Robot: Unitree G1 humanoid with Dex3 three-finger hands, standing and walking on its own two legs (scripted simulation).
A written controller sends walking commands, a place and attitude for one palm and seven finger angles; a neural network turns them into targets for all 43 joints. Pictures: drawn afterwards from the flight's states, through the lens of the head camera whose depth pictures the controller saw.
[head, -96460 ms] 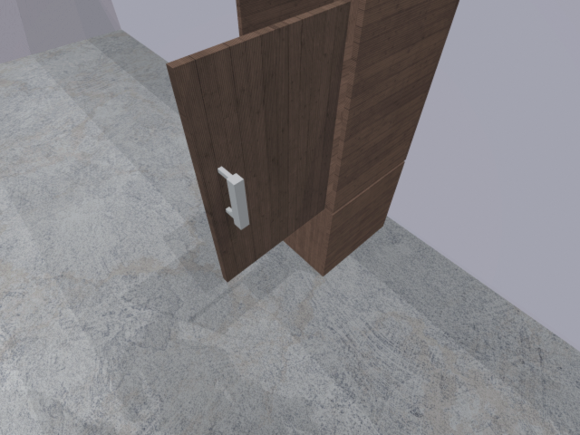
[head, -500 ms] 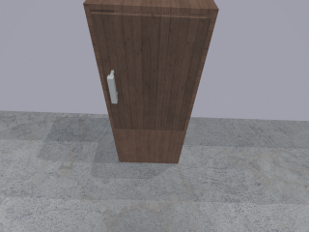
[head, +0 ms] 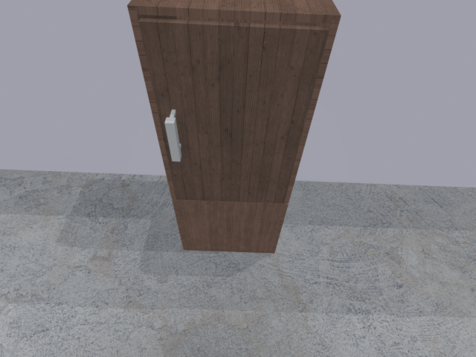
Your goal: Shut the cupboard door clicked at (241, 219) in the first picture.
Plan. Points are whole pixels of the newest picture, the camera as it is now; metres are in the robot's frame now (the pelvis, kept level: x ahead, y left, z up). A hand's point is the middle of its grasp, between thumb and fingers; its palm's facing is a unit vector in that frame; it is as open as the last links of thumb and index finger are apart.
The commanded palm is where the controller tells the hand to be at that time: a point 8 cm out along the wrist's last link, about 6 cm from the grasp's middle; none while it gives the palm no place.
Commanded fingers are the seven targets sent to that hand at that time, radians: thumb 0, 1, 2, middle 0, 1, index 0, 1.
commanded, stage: stand and wait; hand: left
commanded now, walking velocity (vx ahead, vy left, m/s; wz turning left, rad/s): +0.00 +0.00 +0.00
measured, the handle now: (175, 135) +0.64 +0.21 -0.03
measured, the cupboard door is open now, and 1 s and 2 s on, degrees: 0 0 0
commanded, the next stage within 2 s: none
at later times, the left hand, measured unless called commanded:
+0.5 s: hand out of the picture -0.02 +0.16 -0.18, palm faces +0.05 -0.98 -0.18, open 7.4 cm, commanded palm none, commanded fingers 0.00 0.90 0.90 -0.20 -0.30 -0.20 -0.30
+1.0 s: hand out of the picture -0.02 +0.15 -0.18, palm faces +0.06 -0.98 -0.17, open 7.4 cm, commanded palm none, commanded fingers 0.00 0.90 0.90 -0.20 -0.30 -0.20 -0.30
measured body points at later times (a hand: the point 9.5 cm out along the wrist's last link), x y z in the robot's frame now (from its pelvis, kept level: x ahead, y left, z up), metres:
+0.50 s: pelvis +0.01 +0.00 +0.00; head +0.03 +0.00 +0.45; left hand -0.02 +0.21 -0.16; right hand +0.00 -0.22 -0.16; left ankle +0.04 +0.12 -0.74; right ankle -0.07 -0.09 -0.74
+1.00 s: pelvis +0.02 -0.01 +0.00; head +0.03 +0.00 +0.45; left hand -0.02 +0.20 -0.16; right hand +0.02 -0.23 -0.16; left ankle +0.04 +0.12 -0.74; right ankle -0.07 -0.09 -0.74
